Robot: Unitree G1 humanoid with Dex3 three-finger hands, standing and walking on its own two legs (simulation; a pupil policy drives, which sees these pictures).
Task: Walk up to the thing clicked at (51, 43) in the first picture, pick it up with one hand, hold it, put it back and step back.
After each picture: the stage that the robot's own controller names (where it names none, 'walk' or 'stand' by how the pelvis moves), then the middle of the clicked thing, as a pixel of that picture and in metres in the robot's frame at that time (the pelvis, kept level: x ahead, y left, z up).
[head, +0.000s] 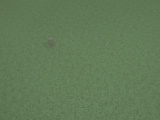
stand; (51, 42) +1.41 +0.37 -0.72
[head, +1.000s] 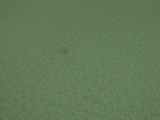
walk; (65, 49) +1.33 +0.30 -0.72
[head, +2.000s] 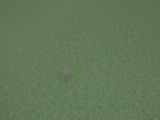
walk; (66, 75) +0.87 +0.20 -0.70
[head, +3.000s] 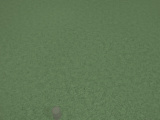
walk; (56, 113) +0.54 +0.19 -0.71
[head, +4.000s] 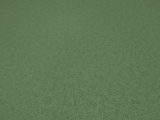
stand; out of the picture +0.38 +0.16 -0.71
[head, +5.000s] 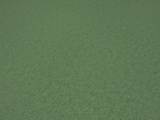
stand; out of the picture +0.38 +0.18 -0.72
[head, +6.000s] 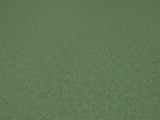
stand; out of the picture +0.40 +0.19 -0.71
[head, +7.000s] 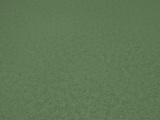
stand; out of the picture +0.37 +0.20 -0.73
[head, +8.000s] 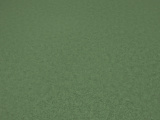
stand; out of the picture +0.38 +0.20 -0.73
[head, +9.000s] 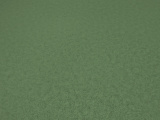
stand; out of the picture +0.38 +0.20 -0.73
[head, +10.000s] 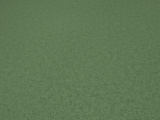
go down; out of the picture +0.38 +0.19 -0.73
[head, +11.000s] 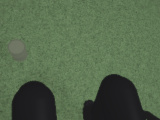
go down; (18, 51) +0.48 +0.22 -0.31
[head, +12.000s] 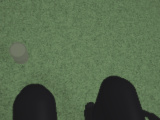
close in; (19, 54) +0.47 +0.22 -0.31
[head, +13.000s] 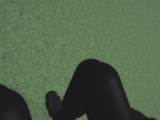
close in; out of the picture +0.46 +0.27 -0.23
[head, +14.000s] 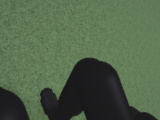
close; out of the picture +0.45 +0.28 -0.23
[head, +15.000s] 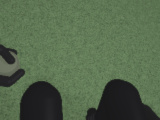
lift; (8, 67) +0.36 +0.26 -0.09
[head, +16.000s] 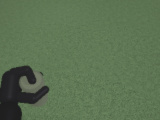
hold; (35, 89) +0.33 +0.17 +0.04
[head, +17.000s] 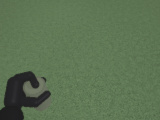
hold; (38, 94) +0.32 +0.17 +0.00
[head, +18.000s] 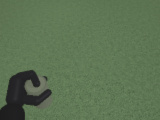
hold; (39, 92) +0.33 +0.16 +0.00
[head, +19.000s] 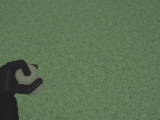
crouch; (31, 81) +0.37 +0.18 -0.05
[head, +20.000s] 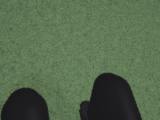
lower; out of the picture +0.50 +0.25 -0.10
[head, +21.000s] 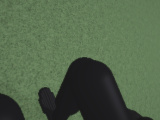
lower; out of the picture +0.45 +0.28 -0.24
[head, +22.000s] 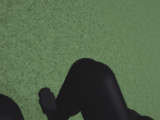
lower; out of the picture +0.45 +0.29 -0.24
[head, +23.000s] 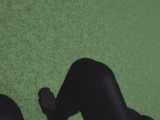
lower; out of the picture +0.46 +0.29 -0.24
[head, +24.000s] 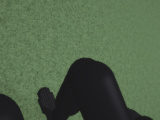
lower; out of the picture +0.46 +0.29 -0.24
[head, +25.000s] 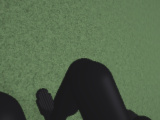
open; out of the picture +0.45 +0.27 -0.25
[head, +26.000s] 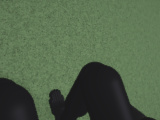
stand; out of the picture +0.46 +0.26 -0.25
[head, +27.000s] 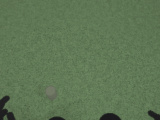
stand; (51, 93) +0.44 +0.17 -0.54
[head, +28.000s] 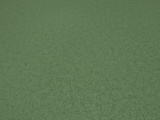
stand; out of the picture +0.40 +0.16 -0.67
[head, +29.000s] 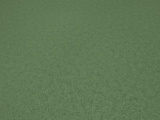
stand; out of the picture +0.40 +0.16 -0.67
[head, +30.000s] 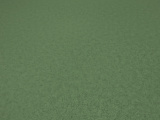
stand; out of the picture +0.42 +0.15 -0.72
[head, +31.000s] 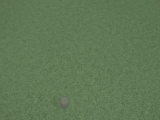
walk; (64, 102) +0.48 +0.10 -0.71
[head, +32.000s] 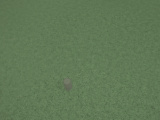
walk; (67, 84) +0.69 +0.18 -0.70
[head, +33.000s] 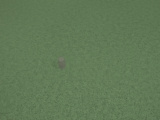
stand; (61, 62) +1.01 +0.22 -0.70
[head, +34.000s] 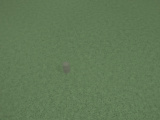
stand; (66, 67) +1.00 +0.17 -0.72
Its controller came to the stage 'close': yes
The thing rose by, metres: 0.71
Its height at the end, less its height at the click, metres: +0.00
